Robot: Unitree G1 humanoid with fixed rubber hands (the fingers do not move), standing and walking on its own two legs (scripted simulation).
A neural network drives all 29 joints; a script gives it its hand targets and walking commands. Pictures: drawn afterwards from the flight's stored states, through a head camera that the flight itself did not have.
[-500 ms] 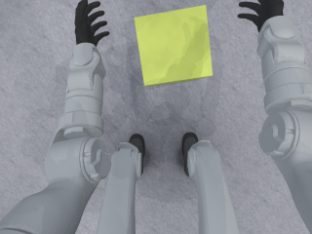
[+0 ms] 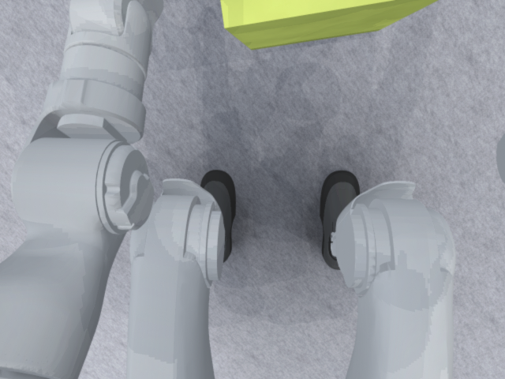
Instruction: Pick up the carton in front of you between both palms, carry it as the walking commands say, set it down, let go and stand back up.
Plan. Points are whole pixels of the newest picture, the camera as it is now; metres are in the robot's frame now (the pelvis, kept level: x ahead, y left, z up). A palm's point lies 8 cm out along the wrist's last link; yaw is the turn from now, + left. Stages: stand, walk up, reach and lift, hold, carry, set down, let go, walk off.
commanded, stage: reach and lift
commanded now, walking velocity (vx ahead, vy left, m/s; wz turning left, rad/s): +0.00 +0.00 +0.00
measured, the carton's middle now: out of the picture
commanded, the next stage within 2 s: none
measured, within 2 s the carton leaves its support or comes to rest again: leaves its support in 0.94 s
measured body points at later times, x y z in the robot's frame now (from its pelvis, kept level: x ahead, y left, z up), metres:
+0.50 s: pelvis +0.01 +0.00 -0.02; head +0.39 -0.04 +0.20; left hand +0.58 +0.12 -0.20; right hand +0.60 -0.22 -0.20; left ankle +0.12 +0.13 -0.36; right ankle +0.11 -0.12 -0.36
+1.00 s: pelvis +0.02 -0.01 -0.02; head +0.39 -0.06 +0.22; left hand +0.59 +0.10 -0.18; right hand +0.59 -0.20 -0.19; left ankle +0.13 +0.13 -0.36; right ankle +0.11 -0.12 -0.36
